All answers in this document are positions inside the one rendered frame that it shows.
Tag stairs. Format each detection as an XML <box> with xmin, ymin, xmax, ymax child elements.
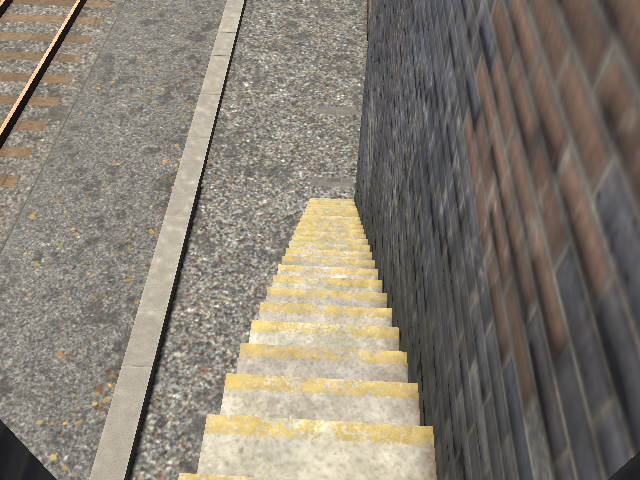
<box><xmin>178</xmin><ymin>198</ymin><xmax>437</xmax><ymax>480</ymax></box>

